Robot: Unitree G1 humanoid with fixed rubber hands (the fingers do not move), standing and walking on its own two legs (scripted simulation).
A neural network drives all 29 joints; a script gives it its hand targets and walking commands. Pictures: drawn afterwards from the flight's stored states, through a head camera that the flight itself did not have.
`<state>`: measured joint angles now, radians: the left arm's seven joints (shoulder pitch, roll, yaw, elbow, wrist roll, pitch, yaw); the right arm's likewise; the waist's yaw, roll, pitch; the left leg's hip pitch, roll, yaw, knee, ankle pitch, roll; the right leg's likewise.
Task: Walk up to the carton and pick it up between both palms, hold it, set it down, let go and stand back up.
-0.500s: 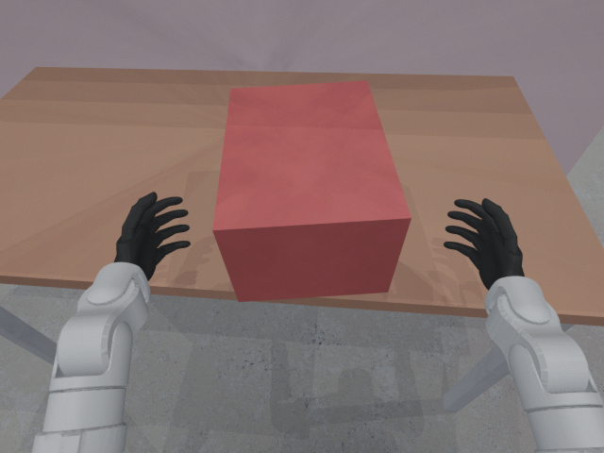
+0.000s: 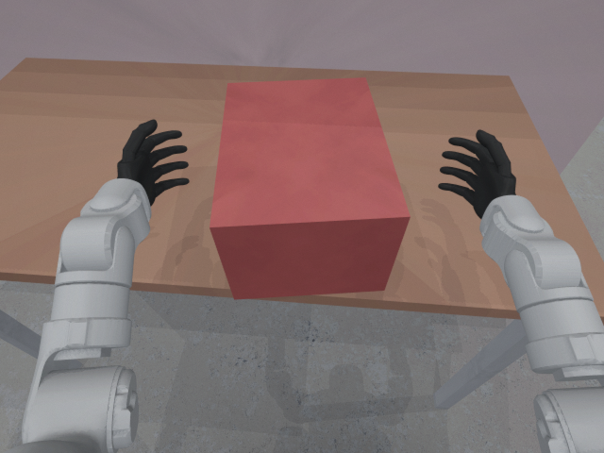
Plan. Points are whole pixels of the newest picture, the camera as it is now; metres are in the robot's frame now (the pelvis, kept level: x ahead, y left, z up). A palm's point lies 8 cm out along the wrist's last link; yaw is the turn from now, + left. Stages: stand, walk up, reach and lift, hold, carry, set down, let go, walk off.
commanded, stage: reach and lift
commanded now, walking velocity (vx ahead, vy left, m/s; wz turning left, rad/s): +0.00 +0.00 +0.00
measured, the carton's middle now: (303, 183) +0.48 +0.05 +0.06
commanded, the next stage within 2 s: none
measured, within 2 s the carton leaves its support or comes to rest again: neither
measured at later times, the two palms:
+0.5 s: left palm (141, 128) +0.44 +0.25 +0.19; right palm (478, 133) +0.46 -0.18 +0.18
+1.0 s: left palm (171, 197) +0.42 +0.24 +0.08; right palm (435, 196) +0.45 -0.15 +0.08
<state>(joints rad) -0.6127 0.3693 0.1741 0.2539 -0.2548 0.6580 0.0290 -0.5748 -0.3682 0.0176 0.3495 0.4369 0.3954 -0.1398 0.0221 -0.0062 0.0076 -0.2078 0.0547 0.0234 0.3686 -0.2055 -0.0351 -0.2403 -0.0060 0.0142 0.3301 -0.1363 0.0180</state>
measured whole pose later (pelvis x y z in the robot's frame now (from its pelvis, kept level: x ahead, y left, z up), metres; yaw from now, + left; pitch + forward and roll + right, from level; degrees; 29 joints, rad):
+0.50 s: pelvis +0.00 +0.00 +0.00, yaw +2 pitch +9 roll -1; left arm -1.02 0.43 0.01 0.77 -0.31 0.50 0.05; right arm -0.98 -0.39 0.01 0.84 0.43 0.34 -0.09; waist 0.02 -0.01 -0.09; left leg -0.36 0.05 -0.01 0.41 -0.21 -0.04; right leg -0.35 0.00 -0.02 0.32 -0.12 0.02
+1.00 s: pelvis +0.00 +0.00 -0.01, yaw +2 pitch +16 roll -2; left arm -0.93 0.31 -0.01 1.12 -0.29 0.02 0.06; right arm -0.87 -0.23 -0.02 1.02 0.27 0.04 -0.12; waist 0.04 0.01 -0.17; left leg -0.55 0.06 -0.03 0.48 -0.21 -0.04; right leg -0.54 0.00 -0.03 0.38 -0.12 0.01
